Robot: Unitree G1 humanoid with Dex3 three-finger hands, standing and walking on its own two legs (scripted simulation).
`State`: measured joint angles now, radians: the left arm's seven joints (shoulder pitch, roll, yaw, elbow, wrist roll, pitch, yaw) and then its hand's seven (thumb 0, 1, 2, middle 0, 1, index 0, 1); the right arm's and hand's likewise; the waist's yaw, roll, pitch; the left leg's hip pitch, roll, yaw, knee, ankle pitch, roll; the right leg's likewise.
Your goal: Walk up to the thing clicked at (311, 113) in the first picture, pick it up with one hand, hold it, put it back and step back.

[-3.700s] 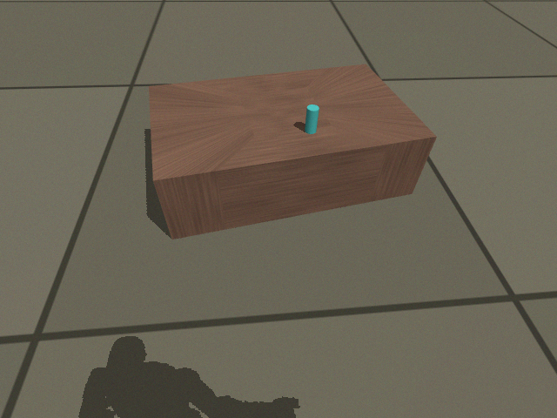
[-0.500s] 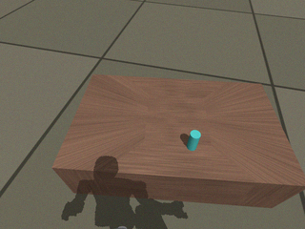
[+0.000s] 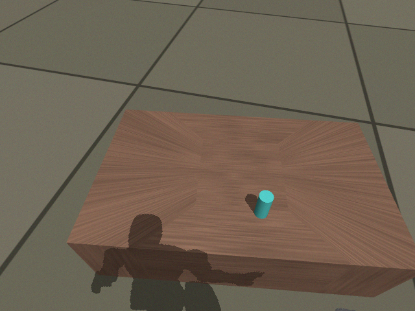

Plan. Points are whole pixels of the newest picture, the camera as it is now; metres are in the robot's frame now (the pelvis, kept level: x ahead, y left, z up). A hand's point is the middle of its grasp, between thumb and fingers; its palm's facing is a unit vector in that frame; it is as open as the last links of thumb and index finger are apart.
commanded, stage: walk up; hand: right
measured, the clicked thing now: (263, 204) +0.56 -0.19 -0.35
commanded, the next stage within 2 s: stand in 0.88 s
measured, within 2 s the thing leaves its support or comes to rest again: neither
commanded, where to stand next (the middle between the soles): +0.07 +0.01 m, yaw -1 degrees
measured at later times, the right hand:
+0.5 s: hand out of the picture +0.08 -0.24 -0.14, palm faces +0.00 +0.94 -0.35, open 7.4 cm
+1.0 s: hand out of the picture +0.12 -0.23 -0.14, palm faces -0.01 +0.94 -0.33, open 7.4 cm
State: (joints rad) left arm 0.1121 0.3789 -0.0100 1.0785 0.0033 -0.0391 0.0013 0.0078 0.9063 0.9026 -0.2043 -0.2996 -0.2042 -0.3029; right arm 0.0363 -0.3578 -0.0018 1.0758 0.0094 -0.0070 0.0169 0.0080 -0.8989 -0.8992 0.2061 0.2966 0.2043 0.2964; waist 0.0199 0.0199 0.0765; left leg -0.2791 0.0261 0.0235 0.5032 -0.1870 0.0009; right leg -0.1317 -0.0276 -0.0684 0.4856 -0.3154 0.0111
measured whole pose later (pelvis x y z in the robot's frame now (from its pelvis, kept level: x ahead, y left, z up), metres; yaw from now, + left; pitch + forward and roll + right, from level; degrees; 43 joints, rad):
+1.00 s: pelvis +0.02 +0.02 +0.01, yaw +0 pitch -1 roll +0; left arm 0.11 0.36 0.00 1.15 0.02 -0.01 0.00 0.01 0.91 0.90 -0.20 -0.30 -0.20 -0.30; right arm 0.05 -0.33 -0.01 1.15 0.00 -0.01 0.01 0.01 -0.90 -0.90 0.21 0.30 0.20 0.30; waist 0.01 -0.01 0.03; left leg -0.19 -0.01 0.03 0.34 -0.14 0.02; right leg -0.03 -0.06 -0.07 0.30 -0.24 0.04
